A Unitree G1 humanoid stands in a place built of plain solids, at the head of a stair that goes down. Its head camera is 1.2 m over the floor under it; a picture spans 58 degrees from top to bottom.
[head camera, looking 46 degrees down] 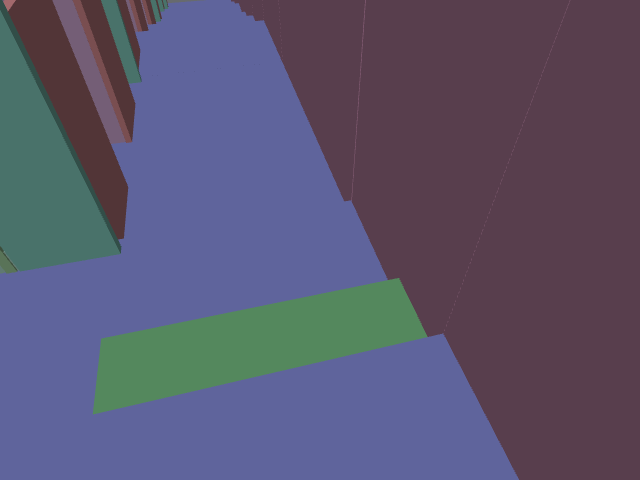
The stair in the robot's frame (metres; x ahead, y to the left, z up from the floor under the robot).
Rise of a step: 0.12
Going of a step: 0.48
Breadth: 1.11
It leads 14 degrees to the left of straight ahead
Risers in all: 3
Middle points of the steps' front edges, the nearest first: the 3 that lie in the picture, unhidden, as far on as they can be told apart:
0.61 0.14 0.00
0.94 0.23 -0.12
1.54 0.38 -0.24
